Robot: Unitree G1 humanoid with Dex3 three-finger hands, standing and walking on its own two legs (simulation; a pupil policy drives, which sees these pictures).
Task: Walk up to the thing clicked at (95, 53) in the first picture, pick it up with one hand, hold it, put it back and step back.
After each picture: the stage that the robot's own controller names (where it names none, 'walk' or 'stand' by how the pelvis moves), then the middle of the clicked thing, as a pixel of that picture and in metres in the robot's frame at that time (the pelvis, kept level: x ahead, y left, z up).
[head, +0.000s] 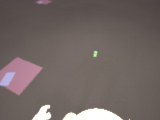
stand; (95, 54) +1.27 -0.11 -0.72
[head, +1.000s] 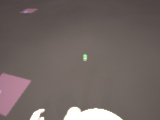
walk; (85, 57) +1.14 +0.19 -0.70
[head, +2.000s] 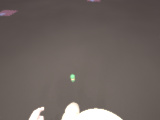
walk; (72, 78) +0.66 +0.28 -0.71
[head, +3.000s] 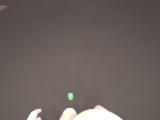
walk; (70, 96) +0.36 +0.18 -0.70
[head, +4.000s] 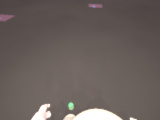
stand; (71, 106) +0.29 +0.19 -0.72
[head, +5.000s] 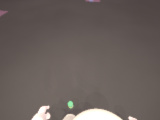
stand; (70, 104) +0.27 +0.19 -0.72
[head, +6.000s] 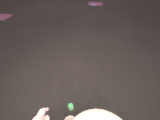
stand; (71, 106) +0.27 +0.19 -0.73
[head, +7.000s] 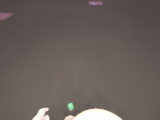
stand; (70, 106) +0.26 +0.19 -0.73
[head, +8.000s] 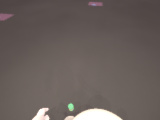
go down; (71, 107) +0.26 +0.19 -0.73
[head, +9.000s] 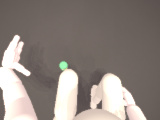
go down; (63, 66) +0.37 +0.20 -0.33
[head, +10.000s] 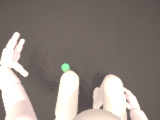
approach; (66, 68) +0.37 +0.19 -0.32
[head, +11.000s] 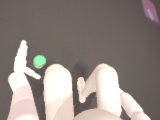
close in; (39, 62) +0.36 +0.23 -0.22
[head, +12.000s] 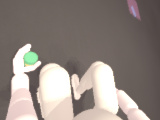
close; (30, 60) +0.37 +0.24 -0.22
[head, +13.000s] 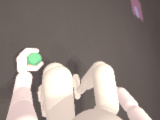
lift; (33, 60) +0.36 +0.23 -0.23
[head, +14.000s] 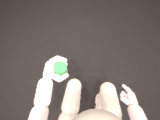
lift; (61, 70) +0.31 +0.19 +0.00
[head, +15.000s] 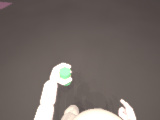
hold; (65, 76) +0.30 +0.17 +0.02
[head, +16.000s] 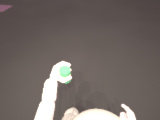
hold; (65, 74) +0.31 +0.17 +0.02
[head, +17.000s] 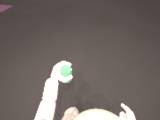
hold; (66, 74) +0.32 +0.17 +0.02
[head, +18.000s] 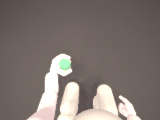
crouch; (65, 67) +0.37 +0.17 -0.06
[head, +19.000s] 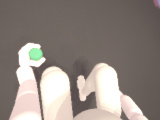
lower; (36, 56) +0.39 +0.23 -0.21
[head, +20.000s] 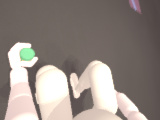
lower; (26, 56) +0.39 +0.24 -0.23
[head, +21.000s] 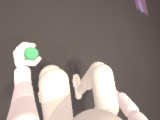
lower; (30, 55) +0.39 +0.24 -0.22
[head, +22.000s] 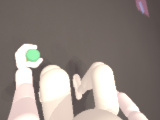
lower; (32, 57) +0.38 +0.24 -0.22
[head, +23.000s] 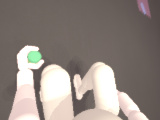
rest; (33, 58) +0.37 +0.23 -0.22
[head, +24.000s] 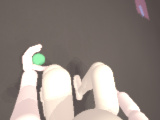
open; (37, 60) +0.37 +0.21 -0.23
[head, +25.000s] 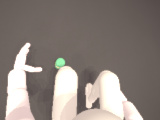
stand; (59, 63) +0.37 +0.19 -0.27
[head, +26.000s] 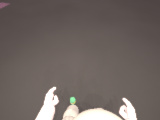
stand; (72, 100) +0.30 +0.14 -0.64
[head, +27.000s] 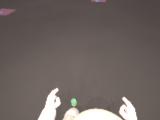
stand; (73, 102) +0.31 +0.15 -0.67
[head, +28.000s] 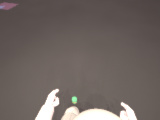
stand; (74, 100) +0.30 +0.14 -0.68
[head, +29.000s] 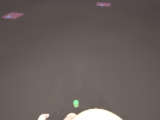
walk; (76, 103) +0.32 +0.15 -0.72
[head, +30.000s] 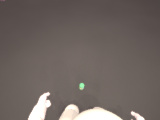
walk; (81, 86) +0.44 +0.06 -0.70
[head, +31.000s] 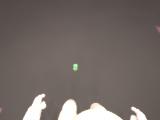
walk; (75, 67) +0.72 +0.17 -0.70
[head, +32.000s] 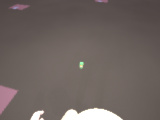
stand; (81, 65) +0.96 +0.15 -0.71
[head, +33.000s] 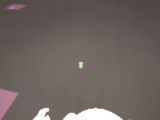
stand; (80, 65) +0.94 +0.16 -0.73
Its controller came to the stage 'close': yes
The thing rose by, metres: 0.73
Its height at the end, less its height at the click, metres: +0.00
